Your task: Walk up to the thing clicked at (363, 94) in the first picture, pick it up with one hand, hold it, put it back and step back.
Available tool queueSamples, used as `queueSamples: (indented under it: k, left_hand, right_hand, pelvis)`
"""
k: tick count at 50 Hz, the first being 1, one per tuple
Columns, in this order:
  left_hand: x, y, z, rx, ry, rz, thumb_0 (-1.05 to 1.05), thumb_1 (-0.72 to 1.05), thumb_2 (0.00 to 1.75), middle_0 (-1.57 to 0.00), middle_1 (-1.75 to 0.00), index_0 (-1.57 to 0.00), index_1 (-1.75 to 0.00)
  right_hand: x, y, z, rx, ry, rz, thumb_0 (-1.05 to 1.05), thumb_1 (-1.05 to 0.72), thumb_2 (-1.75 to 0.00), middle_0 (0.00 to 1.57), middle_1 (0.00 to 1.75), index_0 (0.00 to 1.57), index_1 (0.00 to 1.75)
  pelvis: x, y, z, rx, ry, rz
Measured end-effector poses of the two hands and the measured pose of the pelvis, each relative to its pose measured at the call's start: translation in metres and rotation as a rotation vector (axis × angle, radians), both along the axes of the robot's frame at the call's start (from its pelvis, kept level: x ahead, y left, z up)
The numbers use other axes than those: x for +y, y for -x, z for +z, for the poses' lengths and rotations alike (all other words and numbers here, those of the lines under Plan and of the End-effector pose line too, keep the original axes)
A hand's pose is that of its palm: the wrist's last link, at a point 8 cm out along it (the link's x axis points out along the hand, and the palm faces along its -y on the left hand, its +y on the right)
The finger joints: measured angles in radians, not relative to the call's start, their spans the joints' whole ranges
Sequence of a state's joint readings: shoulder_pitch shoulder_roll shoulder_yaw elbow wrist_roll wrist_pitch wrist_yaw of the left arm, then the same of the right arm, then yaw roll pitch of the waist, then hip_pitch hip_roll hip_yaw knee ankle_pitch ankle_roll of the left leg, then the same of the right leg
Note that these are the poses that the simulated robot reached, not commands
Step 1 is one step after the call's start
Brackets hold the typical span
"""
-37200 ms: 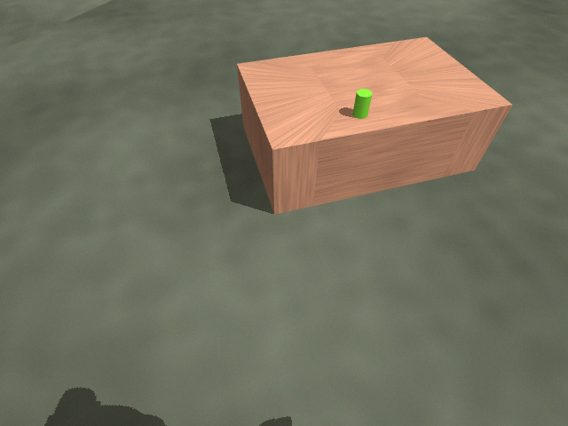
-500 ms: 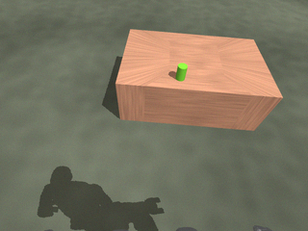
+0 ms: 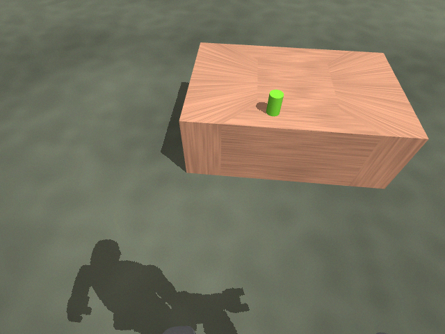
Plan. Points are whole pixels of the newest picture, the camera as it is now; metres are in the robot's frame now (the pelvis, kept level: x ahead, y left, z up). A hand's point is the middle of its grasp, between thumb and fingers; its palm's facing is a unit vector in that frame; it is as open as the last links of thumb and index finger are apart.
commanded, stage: step back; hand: right
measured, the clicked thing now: (274, 103) +1.06 -0.20 -0.32
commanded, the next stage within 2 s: stand in 0.44 s
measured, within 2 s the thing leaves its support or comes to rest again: neither
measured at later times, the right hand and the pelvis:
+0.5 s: hand out of the picture +0.11 -0.28 -0.15, palm faces +0.00 +0.94 -0.35, open 7.4 cm; pelvis +0.05 -0.02 +0.01, yaw -1 degrees
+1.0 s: hand out of the picture +0.13 -0.27 -0.13, palm faces +0.02 +0.94 -0.34, open 7.4 cm; pelvis +0.05 -0.02 +0.02, yaw -2 degrees
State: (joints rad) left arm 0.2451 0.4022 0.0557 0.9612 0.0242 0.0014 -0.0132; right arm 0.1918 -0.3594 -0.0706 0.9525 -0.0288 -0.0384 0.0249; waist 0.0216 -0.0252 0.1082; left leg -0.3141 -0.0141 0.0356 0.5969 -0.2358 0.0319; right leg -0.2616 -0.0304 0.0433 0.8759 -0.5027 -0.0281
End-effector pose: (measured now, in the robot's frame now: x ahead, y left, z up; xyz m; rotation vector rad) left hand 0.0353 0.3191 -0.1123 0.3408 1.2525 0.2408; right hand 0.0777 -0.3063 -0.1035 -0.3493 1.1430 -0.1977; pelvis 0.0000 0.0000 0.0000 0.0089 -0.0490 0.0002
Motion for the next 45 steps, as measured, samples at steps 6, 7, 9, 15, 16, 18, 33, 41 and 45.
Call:
queueSamples:
  k: [6, 7, 9, 15, 16, 18, 33, 41, 45]
  left_hand:
    - [-0.004, -0.038, 0.004, -0.033, 0.021, -0.050, 0.01, 0.91, 0.90, -0.20, -0.30, -0.20, -0.30]
    - [-0.006, -0.044, 0.004, -0.035, 0.022, -0.055, 0.01, 0.91, 0.90, -0.20, -0.30, -0.20, -0.30]
    - [-0.011, -0.054, 0.004, -0.041, 0.019, -0.062, 0.01, 0.91, 0.90, -0.20, -0.30, -0.20, -0.30]
    - [-0.030, -0.074, 0.004, -0.064, -0.001, -0.062, 0.01, 0.91, 0.90, -0.20, -0.30, -0.20, -0.30]
    - [-0.033, -0.077, 0.005, -0.066, 0.001, -0.064, 0.01, 0.91, 0.90, -0.20, -0.30, -0.20, -0.30]
    - [-0.037, -0.086, 0.005, -0.069, 0.006, -0.067, 0.01, 0.91, 0.90, -0.20, -0.30, -0.20, -0.30]
    - [-0.054, -0.146, 0.014, -0.143, 0.075, -0.105, 0.01, 0.91, 0.90, -0.20, -0.30, -0.20, -0.30]
    - [-0.049, -0.136, 0.017, -0.116, 0.070, -0.097, 0.01, 0.91, 0.90, -0.20, -0.30, -0.20, -0.30]
    - [-0.044, -0.123, 0.017, -0.087, 0.059, -0.086, 0.01, 0.91, 0.90, -0.20, -0.30, -0.20, -0.30]
  right_hand:
    - [0.004, 0.001, 0.009, -0.005, -0.003, -0.036, 0.00, -0.90, -0.90, 0.20, 0.30, 0.21, 0.31]
    - [0.002, 0.001, 0.008, -0.002, -0.001, -0.039, 0.00, -0.90, -0.90, 0.20, 0.30, 0.21, 0.31]
    - [-0.004, -0.001, 0.006, 0.005, 0.002, -0.048, 0.00, -0.90, -0.90, 0.20, 0.30, 0.21, 0.31]
    - [-0.020, -0.017, -0.012, 0.027, -0.011, -0.078, 0.01, -0.90, -0.90, 0.20, 0.30, 0.20, 0.30]
    - [-0.020, -0.020, -0.013, 0.030, -0.016, -0.079, 0.01, -0.90, -0.90, 0.20, 0.30, 0.20, 0.30]
    - [-0.019, -0.025, -0.014, 0.035, -0.023, -0.076, 0.01, -0.90, -0.90, 0.20, 0.30, 0.20, 0.30]
    - [-0.009, -0.044, 0.003, 0.032, -0.028, -0.071, 0.00, -0.90, -0.90, 0.20, 0.30, 0.20, 0.30]
    - [-0.008, -0.053, 0.010, 0.016, -0.027, -0.062, 0.00, -0.90, -0.90, 0.20, 0.30, 0.20, 0.30]
    - [-0.009, -0.053, 0.011, 0.019, -0.029, -0.060, 0.00, -0.90, -0.90, 0.20, 0.30, 0.20, 0.30]
  pelvis:
    - [-0.002, -0.015, 0.007, 0.003, -0.002, -0.027]
    - [-0.003, -0.017, 0.007, 0.002, -0.004, -0.029]
    - [-0.006, -0.021, 0.006, 0.002, -0.005, -0.034]
    - [-0.019, -0.033, -0.002, 0.000, 0.030, -0.033]
    - [-0.020, -0.035, -0.001, 0.006, 0.021, -0.036]
    - [-0.020, -0.039, -0.001, 0.018, 0.009, -0.036]
    - [-0.015, -0.056, 0.015, 0.008, 0.006, -0.033]
    - [-0.015, -0.054, 0.020, 0.003, 0.007, -0.034]
    - [-0.015, -0.052, 0.021, 0.002, 0.007, -0.033]
